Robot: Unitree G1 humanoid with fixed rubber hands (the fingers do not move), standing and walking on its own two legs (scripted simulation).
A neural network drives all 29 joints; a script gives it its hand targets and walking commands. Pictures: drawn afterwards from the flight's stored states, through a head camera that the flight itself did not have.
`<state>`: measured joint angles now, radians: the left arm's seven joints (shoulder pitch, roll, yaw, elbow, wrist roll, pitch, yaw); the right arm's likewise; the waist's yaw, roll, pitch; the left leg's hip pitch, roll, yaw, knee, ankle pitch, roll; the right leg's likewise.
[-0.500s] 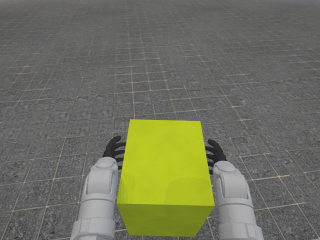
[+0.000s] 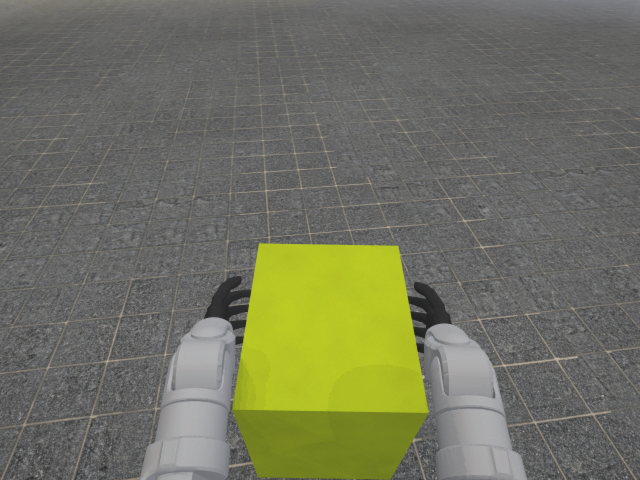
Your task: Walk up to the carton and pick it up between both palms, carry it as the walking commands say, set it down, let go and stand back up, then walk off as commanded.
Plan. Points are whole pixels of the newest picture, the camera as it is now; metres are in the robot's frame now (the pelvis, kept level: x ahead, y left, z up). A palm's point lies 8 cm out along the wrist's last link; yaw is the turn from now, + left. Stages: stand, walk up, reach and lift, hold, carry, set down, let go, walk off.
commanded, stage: hold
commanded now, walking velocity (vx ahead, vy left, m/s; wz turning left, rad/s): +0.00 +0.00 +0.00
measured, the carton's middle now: (326, 364) +0.29 +0.00 -0.02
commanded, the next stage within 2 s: carry in 0.10 s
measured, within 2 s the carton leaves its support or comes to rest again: neither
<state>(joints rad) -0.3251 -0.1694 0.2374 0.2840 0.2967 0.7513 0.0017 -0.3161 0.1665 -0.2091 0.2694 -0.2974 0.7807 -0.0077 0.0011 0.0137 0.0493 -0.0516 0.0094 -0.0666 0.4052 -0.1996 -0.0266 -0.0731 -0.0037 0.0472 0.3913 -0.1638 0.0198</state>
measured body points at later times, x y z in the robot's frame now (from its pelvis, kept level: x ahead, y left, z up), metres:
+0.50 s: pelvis +0.09 +0.03 +0.00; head +0.07 +0.03 +0.45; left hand +0.36 +0.21 +0.09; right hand +0.40 -0.07 +0.09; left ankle +0.03 +0.13 -0.74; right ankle +0.12 -0.09 -0.73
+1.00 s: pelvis +0.33 +0.17 -0.02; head +0.34 +0.17 +0.43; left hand +0.51 +0.41 +0.05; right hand +0.63 +0.15 +0.04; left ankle +0.37 +0.23 -0.74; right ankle +0.27 -0.02 -0.64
